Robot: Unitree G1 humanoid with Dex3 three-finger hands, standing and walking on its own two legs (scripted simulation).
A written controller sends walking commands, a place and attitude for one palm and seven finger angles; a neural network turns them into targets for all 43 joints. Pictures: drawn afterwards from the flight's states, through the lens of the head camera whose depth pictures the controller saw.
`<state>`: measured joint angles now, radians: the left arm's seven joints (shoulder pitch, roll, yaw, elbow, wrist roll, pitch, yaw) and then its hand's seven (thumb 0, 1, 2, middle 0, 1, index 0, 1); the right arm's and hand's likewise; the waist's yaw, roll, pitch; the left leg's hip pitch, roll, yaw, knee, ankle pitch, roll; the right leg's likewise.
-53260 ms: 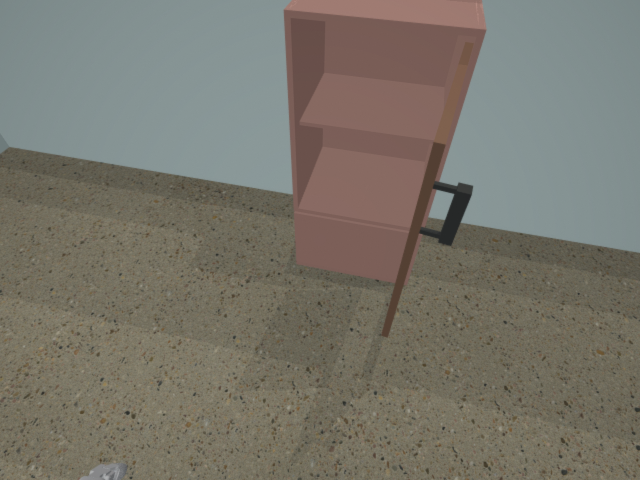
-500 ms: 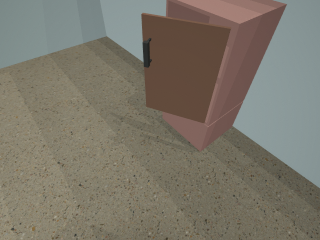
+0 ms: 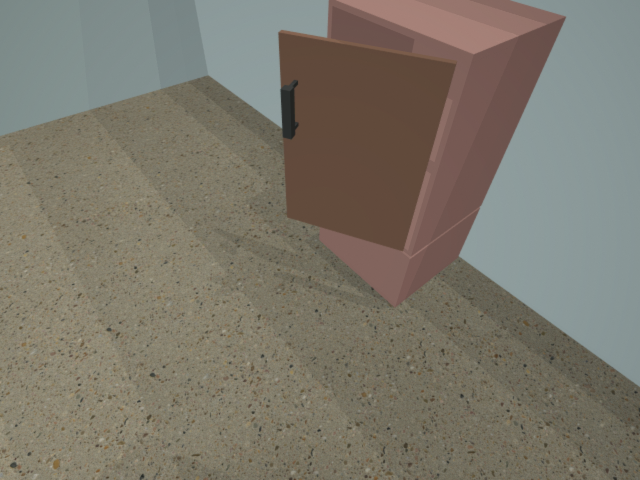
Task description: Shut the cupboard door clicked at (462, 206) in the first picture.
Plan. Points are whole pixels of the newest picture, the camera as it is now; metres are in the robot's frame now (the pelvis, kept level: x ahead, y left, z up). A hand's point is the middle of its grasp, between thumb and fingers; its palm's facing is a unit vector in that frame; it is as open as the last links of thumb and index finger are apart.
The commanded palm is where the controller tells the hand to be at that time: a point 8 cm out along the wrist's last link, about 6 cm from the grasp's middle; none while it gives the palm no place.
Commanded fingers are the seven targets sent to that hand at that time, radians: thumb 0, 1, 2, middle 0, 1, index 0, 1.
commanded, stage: look to check the result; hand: left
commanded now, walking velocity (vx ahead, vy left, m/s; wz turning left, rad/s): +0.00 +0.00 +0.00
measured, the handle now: (291, 109) +0.96 +0.12 -0.02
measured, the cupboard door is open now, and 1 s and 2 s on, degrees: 29 29 29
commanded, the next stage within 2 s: walk to a spot facing it in 0.46 s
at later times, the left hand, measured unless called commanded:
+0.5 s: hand out of the picture -0.01 +0.16 -0.18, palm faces +0.03 -0.98 -0.19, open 7.4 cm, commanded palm none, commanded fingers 0.00 0.90 0.90 -0.20 -0.30 -0.20 -0.30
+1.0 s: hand out of the picture +0.03 +0.22 -0.21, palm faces +0.21 -0.95 -0.23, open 7.4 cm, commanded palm none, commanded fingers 0.00 0.90 0.90 -0.20 -0.30 -0.20 -0.30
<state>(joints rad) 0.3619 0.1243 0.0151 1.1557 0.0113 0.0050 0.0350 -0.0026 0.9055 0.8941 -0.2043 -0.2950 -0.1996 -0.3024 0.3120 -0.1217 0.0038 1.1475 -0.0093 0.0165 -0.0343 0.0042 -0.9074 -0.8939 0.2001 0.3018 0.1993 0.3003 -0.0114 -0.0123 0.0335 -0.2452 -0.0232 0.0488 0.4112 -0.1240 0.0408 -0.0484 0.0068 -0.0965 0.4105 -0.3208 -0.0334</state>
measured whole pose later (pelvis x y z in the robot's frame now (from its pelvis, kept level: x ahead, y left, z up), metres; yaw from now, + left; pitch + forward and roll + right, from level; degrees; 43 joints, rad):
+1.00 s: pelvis +0.02 +0.01 -0.03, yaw +12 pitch -2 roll +0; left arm 0.22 0.21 0.07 0.97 0.02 0.06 0.03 0.00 0.90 0.89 -0.21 -0.30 -0.20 -0.30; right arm 0.24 -0.20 -0.05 0.98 -0.03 0.04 0.00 0.01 -0.91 -0.89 0.20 0.30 0.20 0.30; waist -0.04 -0.04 0.13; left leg -0.40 -0.01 0.08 0.74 -0.30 0.06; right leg -0.29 -0.08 -0.11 1.04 -0.58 0.02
